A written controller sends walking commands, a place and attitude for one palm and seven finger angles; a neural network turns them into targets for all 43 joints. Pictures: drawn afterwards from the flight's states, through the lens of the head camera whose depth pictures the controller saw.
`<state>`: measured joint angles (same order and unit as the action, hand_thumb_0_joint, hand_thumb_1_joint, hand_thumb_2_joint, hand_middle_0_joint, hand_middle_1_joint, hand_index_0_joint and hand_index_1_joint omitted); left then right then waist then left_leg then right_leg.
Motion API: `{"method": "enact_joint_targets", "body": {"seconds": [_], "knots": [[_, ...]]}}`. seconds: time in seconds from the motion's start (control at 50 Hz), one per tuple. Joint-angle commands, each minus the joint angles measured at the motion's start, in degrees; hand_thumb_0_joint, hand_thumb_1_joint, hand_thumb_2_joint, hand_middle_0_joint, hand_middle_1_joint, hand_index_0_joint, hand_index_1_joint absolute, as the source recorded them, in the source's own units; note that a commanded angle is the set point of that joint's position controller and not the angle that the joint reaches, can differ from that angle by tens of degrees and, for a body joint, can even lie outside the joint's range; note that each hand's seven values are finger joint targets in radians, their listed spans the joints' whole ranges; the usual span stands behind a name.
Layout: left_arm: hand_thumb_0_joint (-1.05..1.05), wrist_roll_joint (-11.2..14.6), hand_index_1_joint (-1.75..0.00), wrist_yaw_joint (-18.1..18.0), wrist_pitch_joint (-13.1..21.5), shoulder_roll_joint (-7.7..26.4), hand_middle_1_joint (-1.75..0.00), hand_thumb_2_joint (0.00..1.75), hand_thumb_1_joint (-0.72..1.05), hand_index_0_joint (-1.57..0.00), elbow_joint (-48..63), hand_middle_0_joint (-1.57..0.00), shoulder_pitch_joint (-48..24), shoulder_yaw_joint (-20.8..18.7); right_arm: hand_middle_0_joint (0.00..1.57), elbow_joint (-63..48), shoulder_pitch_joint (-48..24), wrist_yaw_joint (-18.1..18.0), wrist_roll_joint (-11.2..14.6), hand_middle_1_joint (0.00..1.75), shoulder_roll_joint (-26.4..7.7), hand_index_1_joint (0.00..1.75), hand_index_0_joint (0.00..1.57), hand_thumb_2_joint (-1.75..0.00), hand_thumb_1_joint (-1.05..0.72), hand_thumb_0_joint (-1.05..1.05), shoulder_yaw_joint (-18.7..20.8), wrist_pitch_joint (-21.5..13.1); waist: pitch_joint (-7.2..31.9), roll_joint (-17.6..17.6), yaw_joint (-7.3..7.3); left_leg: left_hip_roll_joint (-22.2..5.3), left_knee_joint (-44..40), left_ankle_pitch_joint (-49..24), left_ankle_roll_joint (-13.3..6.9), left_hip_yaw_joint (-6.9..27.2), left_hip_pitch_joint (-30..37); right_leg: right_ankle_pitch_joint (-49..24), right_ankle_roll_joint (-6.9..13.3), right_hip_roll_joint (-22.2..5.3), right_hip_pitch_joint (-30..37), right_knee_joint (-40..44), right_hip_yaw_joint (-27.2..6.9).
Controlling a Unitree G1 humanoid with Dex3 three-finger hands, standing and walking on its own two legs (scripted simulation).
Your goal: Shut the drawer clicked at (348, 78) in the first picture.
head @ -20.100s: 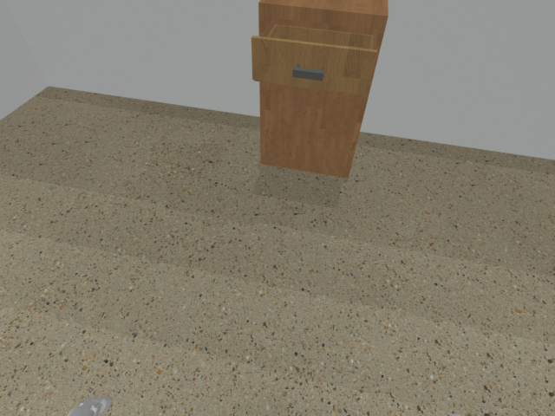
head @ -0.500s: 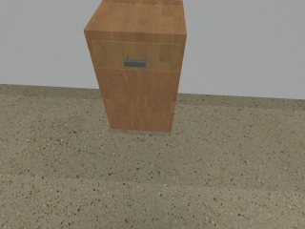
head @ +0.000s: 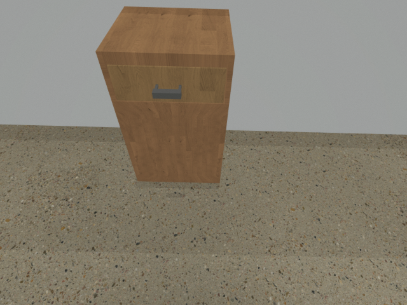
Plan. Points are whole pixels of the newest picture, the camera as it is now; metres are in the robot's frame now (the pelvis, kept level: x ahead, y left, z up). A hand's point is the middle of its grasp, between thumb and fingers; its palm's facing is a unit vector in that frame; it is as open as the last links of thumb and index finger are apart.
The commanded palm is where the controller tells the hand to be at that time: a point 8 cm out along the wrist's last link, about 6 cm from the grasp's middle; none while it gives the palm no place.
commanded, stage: look to check the result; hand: left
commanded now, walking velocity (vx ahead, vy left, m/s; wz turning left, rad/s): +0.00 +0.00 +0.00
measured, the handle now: (167, 90) +0.87 +0.18 -0.09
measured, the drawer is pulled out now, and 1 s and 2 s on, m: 0.00 0.00 0.00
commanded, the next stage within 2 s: stand and wait in 0.52 s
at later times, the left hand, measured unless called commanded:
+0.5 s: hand out of the picture +0.06 +0.21 -0.16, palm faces +0.00 -0.96 -0.29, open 7.4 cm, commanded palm none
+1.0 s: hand out of the picture +0.08 +0.20 -0.16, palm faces -0.01 -0.96 -0.28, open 7.4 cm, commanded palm none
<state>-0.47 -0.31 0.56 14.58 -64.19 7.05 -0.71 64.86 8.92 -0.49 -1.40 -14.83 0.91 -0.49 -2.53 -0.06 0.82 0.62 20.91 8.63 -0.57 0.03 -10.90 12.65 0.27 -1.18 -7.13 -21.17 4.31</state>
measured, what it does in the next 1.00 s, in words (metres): stands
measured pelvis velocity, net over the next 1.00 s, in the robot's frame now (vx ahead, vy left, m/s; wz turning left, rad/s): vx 0.02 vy -0.02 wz -0.01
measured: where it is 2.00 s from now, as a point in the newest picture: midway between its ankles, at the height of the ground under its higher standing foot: outside the picture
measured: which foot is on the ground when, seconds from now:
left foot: down 0.00-1.00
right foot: down 0.00-1.00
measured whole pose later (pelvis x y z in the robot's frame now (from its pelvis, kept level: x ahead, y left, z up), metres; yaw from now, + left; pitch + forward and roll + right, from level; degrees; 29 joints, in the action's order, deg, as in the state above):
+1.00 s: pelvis +0.02 -0.02 +0.00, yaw -1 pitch -2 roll +0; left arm -0.3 -0.6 0.7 15.3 -65.1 8.8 -0.9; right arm 65.7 9.0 -0.8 -1.3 -15.1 0.5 -0.3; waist -2.7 0.1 0.5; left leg -0.8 18.6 9.5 0.9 -0.1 -7.5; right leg 13.0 1.5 0.3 -3.6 -18.1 4.1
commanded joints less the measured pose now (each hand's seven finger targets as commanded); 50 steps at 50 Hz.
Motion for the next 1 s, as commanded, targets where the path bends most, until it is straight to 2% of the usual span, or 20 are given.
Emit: {"method": "enact_joint_targets", "body": {"seconds": [0.0,0.18,0.22,0.5,0.58,0.68,0.7,0.76,0.88,0.98], "knots": [[0.00,-0.18,-0.30,-0.81,1.17,10.31,-0.30,0.90,0.90,-0.20,1.95,-0.20,1.02,-2.09,0.20,-2.36,-0.06,-0.82,0.31,0.30,-8.87,0.30,0.20,-0.90,-0.90,0.00,1.50,-0.82,3.03,0.95,-0.78,-6.78,-2.87,-7.77,-1.01,5.57,2.30,-6.24,2.11,-6.54,0.42,4.74,-5.98],[0.00,-0.17,-0.30,-0.92,1.34,10.60,-0.30,0.90,0.90,-0.20,1.66,-0.20,1.50,-2.11,0.20,-2.32,-0.80,-0.98,0.44,0.30,-9.67,0.30,0.20,-0.90,-0.90,0.00,1.60,-0.63,3.67,-0.64,-0.58,-7.03,-2.56,-9.31,-0.96,4.97,4.62,-9.44,2.06,-6.48,0.69,5.29,-6.22],[0.00,-0.10,-0.30,-0.96,1.36,10.67,-0.30,0.90,0.90,-0.20,1.55,-0.20,1.21,-2.07,0.20,-2.12,-0.75,-0.99,0.41,0.30,-9.60,0.30,0.20,-0.90,-0.90,0.00,1.49,-0.64,3.81,0.13,-0.51,-7.08,-2.69,-9.80,-0.87,4.81,4.69,-10.66,2.06,-6.57,1.31,5.16,-6.22],[0.00,-0.10,-0.30,-0.94,1.23,10.65,-0.30,0.90,0.90,-0.20,1.21,-0.20,1.73,-1.90,0.20,-1.92,-1.39,-1.01,0.42,0.30,-9.73,0.30,0.20,-0.90,-0.90,0.00,1.29,-0.50,1.75,0.06,-0.65,-7.13,-3.57,-7.84,-0.69,4.53,4.73,-8.57,2.02,-6.36,0.64,6.32,-6.51],[0.00,-0.10,-0.30,-1.02,1.40,10.83,-0.30,0.90,0.90,-0.20,1.51,-0.20,1.87,-2.08,0.20,-2.14,-0.95,-1.09,0.49,0.30,-9.90,0.30,0.20,-0.90,-0.90,0.00,1.32,-0.62,3.30,-0.26,-0.64,-7.27,-3.22,-9.54,-0.70,4.42,5.22,-11.02,2.03,-6.34,2.08,5.99,-6.34],[0.00,-0.10,-0.30,-1.08,1.47,10.91,-0.30,0.90,0.90,-0.20,1.54,-0.20,1.98,-2.15,0.20,-2.05,-0.89,-1.20,0.48,0.30,-9.73,0.30,0.20,-0.90,-0.90,0.00,1.34,-0.72,3.30,-0.23,-0.74,-7.31,-3.02,-11.26,-0.66,4.21,5.61,-13.74,2.03,-6.42,2.40,5.65,-6.21],[0.00,-0.03,-0.30,-1.06,1.40,10.78,-0.30,0.90,0.90,-0.20,1.45,-0.20,1.87,-2.11,0.20,-1.87,-0.85,-1.19,0.48,0.30,-9.53,0.30,0.20,-0.90,-0.90,0.00,1.24,-0.67,2.96,0.70,-0.68,-7.32,-3.22,-10.48,-0.53,4.00,5.37,-13.10,2.02,-6.55,2.38,5.78,-6.21],[0.00,-0.02,-0.30,-1.04,1.32,10.54,-0.30,0.90,0.90,-0.20,1.41,-0.20,1.78,-2.03,0.20,-1.81,-0.69,-1.19,0.37,0.30,-9.47,0.30,0.20,-0.90,-0.90,0.00,1.23,-0.61,1.69,0.07,-0.68,-7.18,-3.59,-9.30,-0.50,4.21,4.76,-11.46,2.06,-6.38,1.81,6.21,-6.27],[0.00,-0.05,-0.30,-1.07,1.44,10.88,-0.30,0.90,0.90,-0.20,1.72,-0.20,2.01,-2.17,0.20,-1.94,-0.13,-1.19,0.48,0.30,-9.61,0.30,0.20,-0.90,-0.90,0.00,1.30,-0.66,3.05,0.34,-0.75,-7.25,-3.33,-10.03,-0.57,4.25,5.45,-12.01,2.06,-6.44,2.66,6.24,-6.28],[0.00,-0.05,-0.30,-1.08,1.43,10.71,-0.30,0.90,0.90,-0.20,1.73,-0.20,1.95,-2.12,0.20,-1.87,0.04,-1.24,0.51,0.30,-9.58,0.30,0.20,-0.90,-0.90,0.00,1.32,-0.62,2.11,-0.66,-0.66,-7.33,-3.49,-9.86,-0.54,4.22,5.29,-12.02,2.04,-6.21,2.14,6.29,-6.17]]}}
